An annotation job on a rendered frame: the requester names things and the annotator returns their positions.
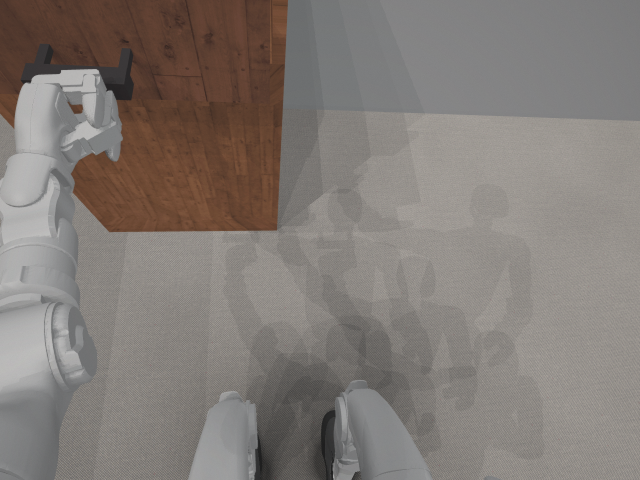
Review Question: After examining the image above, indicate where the robot left upper arm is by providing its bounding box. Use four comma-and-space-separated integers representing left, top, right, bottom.
0, 302, 97, 480

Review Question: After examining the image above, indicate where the handle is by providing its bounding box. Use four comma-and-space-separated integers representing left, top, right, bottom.
21, 44, 134, 100

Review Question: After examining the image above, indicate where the robot left forearm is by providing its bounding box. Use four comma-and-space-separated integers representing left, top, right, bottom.
0, 153, 80, 313

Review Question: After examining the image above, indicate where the right robot shin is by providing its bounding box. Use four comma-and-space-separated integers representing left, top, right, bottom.
332, 380, 368, 480

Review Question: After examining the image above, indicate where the robot left hand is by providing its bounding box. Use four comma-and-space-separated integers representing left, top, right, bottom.
14, 69, 123, 174

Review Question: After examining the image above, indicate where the drawer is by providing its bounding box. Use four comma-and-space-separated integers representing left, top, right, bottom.
0, 0, 270, 104

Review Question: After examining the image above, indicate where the right robot thigh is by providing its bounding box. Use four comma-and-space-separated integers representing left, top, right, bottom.
335, 389, 433, 480

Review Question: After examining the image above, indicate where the cabinet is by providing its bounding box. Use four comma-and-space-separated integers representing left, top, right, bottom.
0, 0, 288, 232

